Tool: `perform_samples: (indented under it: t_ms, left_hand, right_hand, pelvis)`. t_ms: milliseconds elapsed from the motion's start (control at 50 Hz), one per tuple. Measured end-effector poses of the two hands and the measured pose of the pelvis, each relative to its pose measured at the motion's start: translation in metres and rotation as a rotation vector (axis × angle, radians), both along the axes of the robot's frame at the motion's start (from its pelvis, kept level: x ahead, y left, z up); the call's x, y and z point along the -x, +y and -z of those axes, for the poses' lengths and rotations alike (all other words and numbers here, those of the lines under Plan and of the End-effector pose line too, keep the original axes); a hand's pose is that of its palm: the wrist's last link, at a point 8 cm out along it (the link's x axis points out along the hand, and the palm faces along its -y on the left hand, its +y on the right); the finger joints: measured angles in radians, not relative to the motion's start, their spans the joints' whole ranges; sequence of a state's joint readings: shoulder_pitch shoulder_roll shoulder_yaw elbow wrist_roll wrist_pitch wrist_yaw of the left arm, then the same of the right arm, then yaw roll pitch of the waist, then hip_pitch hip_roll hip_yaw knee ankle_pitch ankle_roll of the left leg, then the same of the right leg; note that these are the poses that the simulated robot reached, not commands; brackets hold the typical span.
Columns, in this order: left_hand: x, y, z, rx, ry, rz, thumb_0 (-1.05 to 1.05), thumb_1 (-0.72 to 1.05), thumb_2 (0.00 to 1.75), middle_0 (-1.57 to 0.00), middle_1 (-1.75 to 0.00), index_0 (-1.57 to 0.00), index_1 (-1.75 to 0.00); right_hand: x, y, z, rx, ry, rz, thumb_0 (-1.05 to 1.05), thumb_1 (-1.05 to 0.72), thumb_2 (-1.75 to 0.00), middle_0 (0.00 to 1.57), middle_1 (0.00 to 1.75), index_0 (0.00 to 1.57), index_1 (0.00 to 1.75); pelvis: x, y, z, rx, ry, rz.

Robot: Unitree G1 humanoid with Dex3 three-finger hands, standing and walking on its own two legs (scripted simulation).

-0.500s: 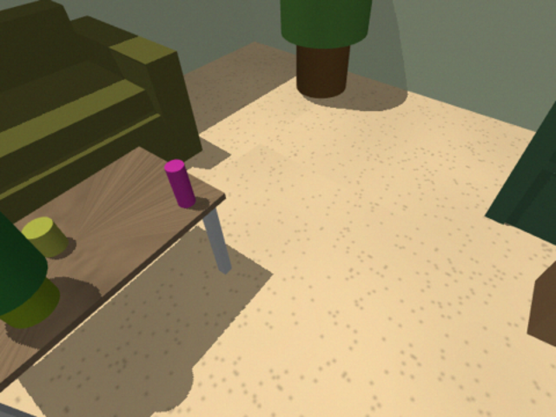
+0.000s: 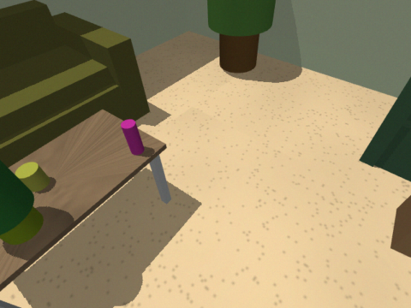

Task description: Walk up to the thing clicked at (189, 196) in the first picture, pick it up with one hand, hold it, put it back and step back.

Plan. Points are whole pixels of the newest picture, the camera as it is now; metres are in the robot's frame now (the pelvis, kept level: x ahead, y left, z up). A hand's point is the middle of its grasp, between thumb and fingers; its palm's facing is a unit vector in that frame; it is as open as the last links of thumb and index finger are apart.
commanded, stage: stand
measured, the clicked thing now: (133, 137) +0.83 +0.36 -0.25
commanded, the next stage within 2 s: walk up in 0.62 s
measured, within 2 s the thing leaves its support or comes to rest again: neither
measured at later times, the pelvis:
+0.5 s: pelvis +0.00 +0.00 +0.00, yaw +0 degrees
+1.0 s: pelvis +0.02 +0.10 -0.04, yaw +11 degrees
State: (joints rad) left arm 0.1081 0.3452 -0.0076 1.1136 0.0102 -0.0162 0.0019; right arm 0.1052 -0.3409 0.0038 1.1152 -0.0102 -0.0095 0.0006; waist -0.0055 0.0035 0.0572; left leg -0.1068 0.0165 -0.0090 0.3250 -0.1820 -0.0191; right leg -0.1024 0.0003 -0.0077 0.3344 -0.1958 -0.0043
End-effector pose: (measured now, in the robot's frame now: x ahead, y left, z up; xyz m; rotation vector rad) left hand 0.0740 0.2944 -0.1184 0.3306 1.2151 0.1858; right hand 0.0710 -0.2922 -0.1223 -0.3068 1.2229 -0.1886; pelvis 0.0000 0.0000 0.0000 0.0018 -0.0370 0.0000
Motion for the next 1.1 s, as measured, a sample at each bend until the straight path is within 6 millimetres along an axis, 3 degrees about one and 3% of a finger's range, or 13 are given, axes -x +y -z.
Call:
perform_samples:
  t_ms: [660,740,860,1000,1100]
  left_hand:
    - [0.005,0.005,-0.001,-0.009,-0.024,-0.032,0.0,0.9,0.9,-0.2,-0.3,-0.2,-0.3]
    - [0.02,0.031,-0.01,-0.076,-0.075,-0.091,0.0,0.9,0.9,-0.21,-0.3,-0.21,-0.3]
    - [0.049,0.092,-0.018,-0.173,-0.061,-0.149,0.0,0.89,0.9,-0.21,-0.3,-0.21,-0.3]
    - [0.068,0.173,0.003,-0.216,-0.017,-0.201,0.0,0.9,0.9,-0.2,-0.3,-0.2,-0.3]
    - [0.057,0.189,0.0,-0.181,-0.034,-0.234,0.01,0.9,0.9,-0.2,-0.3,-0.2,-0.3]
  right_hand:
    - [0.001,-0.004,0.001,0.001,0.018,-0.027,0.01,-0.9,-0.9,0.21,0.3,0.2,0.3]
    - [-0.009,-0.004,0.0,0.009,0.05,-0.092,0.01,-0.9,-0.9,0.21,0.3,0.2,0.3]
    - [-0.034,0.014,-0.001,0.022,0.057,-0.156,0.01,-0.91,-0.9,0.2,0.3,0.2,0.3]
    - [-0.077,0.076,0.007,0.041,-0.014,-0.207,0.01,-0.91,-0.9,0.2,0.3,0.2,0.3]
    - [-0.087,0.121,0.003,0.005,-0.017,-0.24,0.01,-0.91,-0.9,0.2,0.3,0.2,0.3]
  pelvis:
    - [0.001,0.0,0.002,0.01,0.002,-0.028]
    - [0.001,0.012,0.006,0.02,0.008,-0.076]
    - [-0.004,0.042,0.014,0.037,-0.003,-0.15]
    - [-0.019,0.1,0.038,0.004,-0.014,-0.2]
    - [-0.032,0.122,0.029,0.009,-0.004,-0.253]
